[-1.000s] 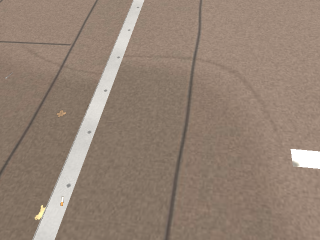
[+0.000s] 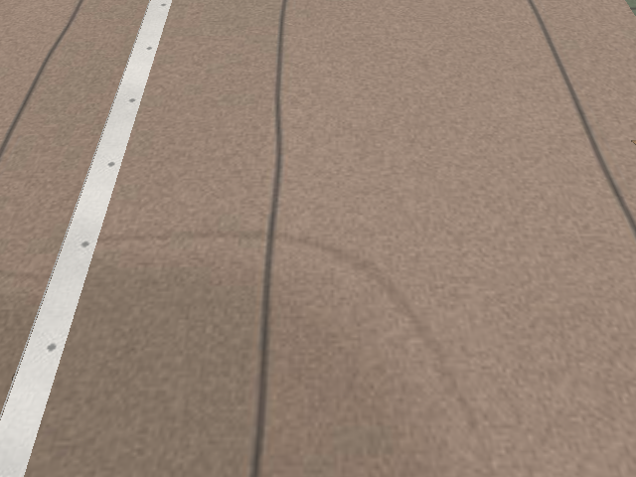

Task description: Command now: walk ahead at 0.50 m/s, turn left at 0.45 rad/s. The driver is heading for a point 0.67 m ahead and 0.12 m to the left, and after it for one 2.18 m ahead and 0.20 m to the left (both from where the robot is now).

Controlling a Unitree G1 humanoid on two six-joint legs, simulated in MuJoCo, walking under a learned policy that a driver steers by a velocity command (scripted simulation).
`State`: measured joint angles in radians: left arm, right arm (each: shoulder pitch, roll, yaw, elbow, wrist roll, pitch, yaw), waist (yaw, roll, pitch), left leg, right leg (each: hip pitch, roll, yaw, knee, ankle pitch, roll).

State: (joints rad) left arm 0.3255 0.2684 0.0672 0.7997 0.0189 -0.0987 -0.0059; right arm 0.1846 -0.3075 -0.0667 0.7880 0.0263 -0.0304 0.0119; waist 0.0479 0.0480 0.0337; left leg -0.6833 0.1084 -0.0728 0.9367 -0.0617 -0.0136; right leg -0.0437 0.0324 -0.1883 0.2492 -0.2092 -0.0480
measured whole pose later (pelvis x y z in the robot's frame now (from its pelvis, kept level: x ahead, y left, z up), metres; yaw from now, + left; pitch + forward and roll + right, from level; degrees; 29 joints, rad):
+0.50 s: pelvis +0.28 +0.07 +0.00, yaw +18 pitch +1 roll +0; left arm 0.08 0.31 0.06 0.68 0.01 -0.10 0.00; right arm 0.31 -0.28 -0.07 0.73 0.02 -0.05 0.01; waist -0.05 -0.03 0.05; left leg -0.18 -0.11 -0.08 0.35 -0.18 0.10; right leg -0.65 -0.10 0.09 0.88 -0.17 0.06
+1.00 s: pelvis +0.53 +0.08 +0.00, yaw +14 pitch +2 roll +1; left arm 0.24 0.29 0.05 0.75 -0.01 -0.04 -0.01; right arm 0.12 -0.30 -0.05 0.67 -0.01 -0.02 -0.04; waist 0.03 0.02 0.07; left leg -0.58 0.01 -0.10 0.94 -0.36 -0.08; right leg -0.30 0.09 0.09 0.39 -0.12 -0.08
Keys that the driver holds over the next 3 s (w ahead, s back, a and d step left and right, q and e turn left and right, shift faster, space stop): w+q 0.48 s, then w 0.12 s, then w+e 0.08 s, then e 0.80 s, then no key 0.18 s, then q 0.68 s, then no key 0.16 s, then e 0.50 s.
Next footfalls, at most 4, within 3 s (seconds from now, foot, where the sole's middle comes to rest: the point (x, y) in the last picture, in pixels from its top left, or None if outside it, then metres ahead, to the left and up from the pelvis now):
0.22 left None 0.29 0.14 -0.78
0.72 right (340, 416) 0.62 0.03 -0.78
1.24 left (242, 401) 0.65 0.25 -0.78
1.64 right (362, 423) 0.61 -0.02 -0.78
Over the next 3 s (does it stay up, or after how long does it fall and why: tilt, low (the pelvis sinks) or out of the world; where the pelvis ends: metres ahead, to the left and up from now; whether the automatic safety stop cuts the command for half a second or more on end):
stays up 0.57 0.11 -0.01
